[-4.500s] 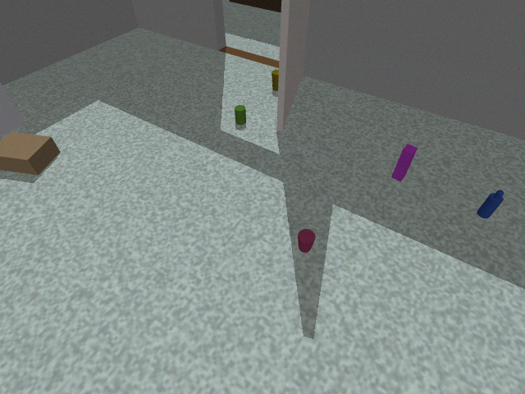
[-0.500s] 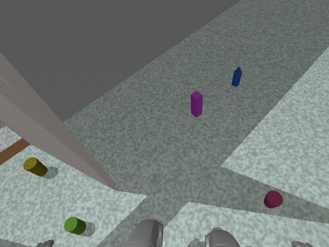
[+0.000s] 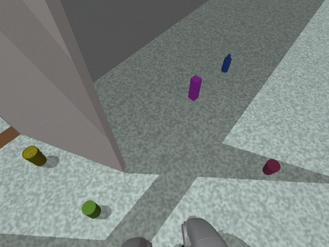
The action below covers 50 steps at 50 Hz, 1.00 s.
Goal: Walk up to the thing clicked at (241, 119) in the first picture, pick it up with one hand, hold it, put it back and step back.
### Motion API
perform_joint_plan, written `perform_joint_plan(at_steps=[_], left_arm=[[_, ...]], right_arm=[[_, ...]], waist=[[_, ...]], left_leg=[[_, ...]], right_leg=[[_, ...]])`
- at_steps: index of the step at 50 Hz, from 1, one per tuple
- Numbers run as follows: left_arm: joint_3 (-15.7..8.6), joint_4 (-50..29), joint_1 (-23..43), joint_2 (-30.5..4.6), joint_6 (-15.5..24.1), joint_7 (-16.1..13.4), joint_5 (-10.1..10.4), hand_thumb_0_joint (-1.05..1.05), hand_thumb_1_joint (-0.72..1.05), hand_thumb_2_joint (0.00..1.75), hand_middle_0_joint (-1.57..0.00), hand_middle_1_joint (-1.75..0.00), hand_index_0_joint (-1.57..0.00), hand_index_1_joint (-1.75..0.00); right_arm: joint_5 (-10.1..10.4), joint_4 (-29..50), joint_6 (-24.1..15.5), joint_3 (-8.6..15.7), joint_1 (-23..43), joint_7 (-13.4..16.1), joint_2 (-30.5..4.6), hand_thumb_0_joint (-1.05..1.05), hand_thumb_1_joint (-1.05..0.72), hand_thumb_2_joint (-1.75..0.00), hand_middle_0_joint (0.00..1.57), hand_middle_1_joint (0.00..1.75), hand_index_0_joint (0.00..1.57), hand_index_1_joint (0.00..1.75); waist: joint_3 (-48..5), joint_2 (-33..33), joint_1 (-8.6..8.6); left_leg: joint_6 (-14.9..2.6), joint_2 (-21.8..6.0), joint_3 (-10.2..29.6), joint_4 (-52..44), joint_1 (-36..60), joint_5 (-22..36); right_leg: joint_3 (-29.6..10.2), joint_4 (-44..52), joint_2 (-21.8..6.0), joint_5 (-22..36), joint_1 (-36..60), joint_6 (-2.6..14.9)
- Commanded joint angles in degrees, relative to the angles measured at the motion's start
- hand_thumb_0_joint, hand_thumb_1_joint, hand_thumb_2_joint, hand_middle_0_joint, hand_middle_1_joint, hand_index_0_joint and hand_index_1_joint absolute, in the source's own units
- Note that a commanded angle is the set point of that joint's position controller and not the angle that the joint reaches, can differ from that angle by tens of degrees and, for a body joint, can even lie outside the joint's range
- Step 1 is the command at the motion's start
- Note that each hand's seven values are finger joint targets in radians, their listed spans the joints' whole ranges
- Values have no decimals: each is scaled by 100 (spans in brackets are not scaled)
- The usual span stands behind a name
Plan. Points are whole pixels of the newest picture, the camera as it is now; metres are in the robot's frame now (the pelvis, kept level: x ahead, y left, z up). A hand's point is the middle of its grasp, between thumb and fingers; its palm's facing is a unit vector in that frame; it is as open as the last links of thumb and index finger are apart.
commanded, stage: walk up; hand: left
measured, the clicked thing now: (91, 209) +0.37 +0.39 -0.69
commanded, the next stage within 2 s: none
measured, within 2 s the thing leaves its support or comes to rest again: neither
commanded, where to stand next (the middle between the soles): -0.05 +0.20 m, yaw -8 degrees
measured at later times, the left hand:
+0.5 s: hand out of the picture -0.02 +0.54 -0.13, palm faces -0.03 -0.76 -0.65, open 7.3 cm
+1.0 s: hand out of the picture -0.02 +0.48 -0.14, palm faces -0.25 -0.90 -0.37, open 7.3 cm
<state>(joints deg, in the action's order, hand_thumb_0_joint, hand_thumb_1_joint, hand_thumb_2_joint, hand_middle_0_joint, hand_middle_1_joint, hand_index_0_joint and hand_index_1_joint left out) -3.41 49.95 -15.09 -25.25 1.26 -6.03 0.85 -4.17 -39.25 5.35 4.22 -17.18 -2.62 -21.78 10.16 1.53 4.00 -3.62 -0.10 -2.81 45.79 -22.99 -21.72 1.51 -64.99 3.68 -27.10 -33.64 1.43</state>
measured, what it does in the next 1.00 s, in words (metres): steps to the left: right foot, then left foot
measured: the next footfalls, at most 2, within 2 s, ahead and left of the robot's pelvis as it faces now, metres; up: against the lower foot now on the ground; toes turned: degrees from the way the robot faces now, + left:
right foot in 0.10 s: +0.04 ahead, -0.06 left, +0.00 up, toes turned -5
left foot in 0.46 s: -0.09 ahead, +0.39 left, +0.00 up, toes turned -5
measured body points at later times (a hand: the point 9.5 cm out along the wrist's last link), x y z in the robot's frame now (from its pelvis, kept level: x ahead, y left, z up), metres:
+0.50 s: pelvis -0.13 +0.21 -0.04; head -0.10 +0.18 +0.41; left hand -0.02 +0.58 -0.09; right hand -0.04 -0.14 -0.15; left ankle -0.14 +0.39 -0.71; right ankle +0.00 -0.04 -0.70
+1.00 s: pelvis -0.15 +0.22 +0.01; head -0.12 +0.23 +0.45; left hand +0.00 +0.53 -0.12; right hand -0.21 -0.12 -0.08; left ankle -0.13 +0.39 -0.71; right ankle -0.14 +0.07 -0.69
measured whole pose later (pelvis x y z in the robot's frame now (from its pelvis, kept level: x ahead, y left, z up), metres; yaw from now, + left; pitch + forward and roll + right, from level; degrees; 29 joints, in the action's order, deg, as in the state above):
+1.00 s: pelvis -0.15 +0.22 +0.01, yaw -11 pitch -3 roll -1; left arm -5.0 53.5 -13.5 -24.8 0.9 2.6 -1.6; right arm -1.7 -49.6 -2.9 4.0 -21.8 0.4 -25.7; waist 6.0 -1.9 2.8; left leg 2.4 -8.4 -3.0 41.5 -14.6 -24.0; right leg -0.4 -47.8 -1.8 -25.6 -23.3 1.3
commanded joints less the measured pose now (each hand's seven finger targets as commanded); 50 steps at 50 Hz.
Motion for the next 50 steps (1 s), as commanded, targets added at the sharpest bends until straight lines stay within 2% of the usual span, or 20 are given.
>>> perform_joint_plan(at_steps=[1,4,5,6,7,8,11,16,20,23,24,25,26,27,29,31,38,41,46,50], left_arm=[[-352,-444,-735,-1102,106,-115,62,0,90,90,-20,-30,-20,-30],[-409,-172,-1727,-1173,150,-173,-68,0,90,90,-20,-30,-20,-30],[-520,-267,-1689,-1524,173,-200,-157,0,90,90,-20,-30,-20,-30],[-602,-558,-1329,-1793,171,-201,-238,0,90,90,-20,-30,-20,-30],[-616,-776,-800,-1888,151,-237,-234,0,90,90,-20,-30,-20,-30],[-644,-927,-457,-1994,201,-304,-235,0,90,90,-20,-30,-20,-30],[-486,-907,-30,-1493,264,-246,-178,0,90,90,-20,-30,-20,-30],[-665,-798,-251,-1750,231,-119,-290,0,90,90,-20,-30,-20,-30],[-779,-808,-50,-1981,146,-71,-427,0,90,90,-20,-30,-20,-30],[-700,-721,183,-1749,8,22,-385,0,90,90,-20,-30,-20,-30],[-580,-660,98,-1298,-55,18,-341,0,90,90,-20,-30,-20,-30],[-409,-757,27,-716,-55,-10,-253,0,90,90,-20,-30,-20,-30],[-507,-913,876,-1156,27,-125,-329,0,90,90,-20,-30,-20,-30],[-562,-778,960,-1456,84,-73,-331,0,90,90,-20,-30,-20,-30],[-591,-196,234,-1386,89,121,-86,0,90,90,-20,-30,-20,-30],[-568,134,-460,-1176,-28,270,-92,0,90,90,-20,-30,-20,-30],[-544,-278,387,-1231,-50,636,-395,0,90,90,-20,-30,-20,-30],[-540,-326,486,-1245,-21,719,-402,0,90,90,-20,-30,-20,-30],[-440,-263,383,-920,112,827,-222,0,90,90,-20,-30,-20,-30],[-433,216,-606,-750,205,735,-129,0,90,90,-20,-30,-20,-30]], right_arm=[[-46,723,-138,499,103,119,-1313,0,-90,-90,20,30,20,30],[55,995,-30,436,637,65,-1104,0,-90,-90,20,30,20,30],[109,1009,-37,397,446,51,-970,0,-90,-90,20,30,20,30],[95,965,-21,365,-60,54,-830,0,-90,-90,20,30,20,30],[9,947,87,533,-87,146,-1358,0,-90,-90,20,30,20,30],[-24,992,111,641,102,189,-1561,0,-90,-90,20,30,20,30],[68,649,65,701,173,45,-1510,0,-90,-90,20,30,20,30],[94,632,146,632,64,-64,-1373,0,-90,-90,20,30,20,30],[225,485,148,598,44,-107,-1300,0,-90,-90,20,30,20,30],[239,-164,-2,704,-937,-21,-1365,0,-90,-90,20,30,20,30],[116,-311,-74,727,-1144,15,-1494,0,-90,-90,20,30,20,30],[39,-145,-121,746,-827,50,-1985,0,-90,-90,20,30,20,30],[219,-10,-125,789,-38,69,-2734,0,-90,-90,20,30,20,30],[224,149,-158,705,1017,96,-2664,0,-90,-90,20,30,20,30],[92,174,-333,471,1521,190,-1902,0,-90,-90,20,30,20,30],[190,-174,-538,419,1041,296,-1813,0,-90,-90,20,30,20,30],[221,-783,-874,503,-577,441,-1977,0,-90,-90,20,30,20,30],[280,-819,-984,513,-826,467,-2039,0,-90,-90,20,30,20,30],[245,-717,-1032,430,-581,400,-1949,0,-90,-90,20,30,20,30],[309,-549,-864,221,221,329,-1619,0,-90,-90,20,30,20,30]], waist=[[-1207,1364,-81],[-1426,501,-697],[-1457,-293,-707],[-1671,-1212,-491],[-1440,-561,-420],[-1305,-670,-393],[-652,42,-174],[-792,-985,-350],[-995,-2008,-476],[-1321,-1252,-15],[-992,-129,134],[-663,1421,27],[-10,2001,200],[500,1562,-137],[515,708,-593],[-47,764,-649],[-655,702,36],[-595,618,85],[-517,1275,-46],[-773,1243,-704]], left_leg=[[-554,-1110,1297,-1014,1432,3845],[-88,-739,863,-50,206,2807],[282,-383,665,790,-887,1692],[680,-12,657,2114,-2120,-1426],[690,-172,1403,3123,-2030,-1699],[559,-393,1713,3787,-1886,-1498],[450,35,1458,3956,-1167,-374],[527,-67,1182,3288,-1288,-102],[530,-400,449,952,-269,-1118],[392,-156,-24,-992,1339,-489],[384,-50,345,-1295,1296,-870],[-120,-1341,2681,-2075,479,-2270],[-951,-2211,4364,-3497,-1313,-3641],[-1364,-2631,4847,-3816,-2364,-4274],[-580,-1487,2749,-2633,-1848,-2528],[-205,-1214,2441,-2314,-221,-1984],[-943,-1973,3071,-2328,2187,-1659],[-1104,-2224,3197,-2402,2424,-1301],[-952,-1832,1765,-2166,1686,741],[-346,-1042,331,-929,114,1619]], right_leg=[[16,1440,-339,236,403,-20],[-36,3609,-499,1880,2481,181],[-1072,3590,-1060,2289,3396,452],[-3222,3547,-2775,2932,3900,1257],[-3772,3787,-3484,2981,2829,2008],[-4372,4136,-3792,2395,2129,2305],[-2124,3911,-2282,1317,741,1429],[-1478,3692,-1641,14,1148,940],[-1187,3605,-1492,-120,1006,774],[-911,2369,-1187,-527,147,396],[-690,1108,-594,-925,-648,272],[-134,-565,137,-1030,-1593,111],[-733,-914,-59,-824,-1227,83],[-880,-1260,-277,-452,-537,47],[-1013,-1080,-195,291,-395,-15],[-984,-833,-77,687,-659,19],[-1034,544,-343,-248,-1106,-86],[-1016,496,-463,-352,-1226,-59],[-249,1408,-587,-289,-201,-39],[489,3114,-142,1424,2378,-17]])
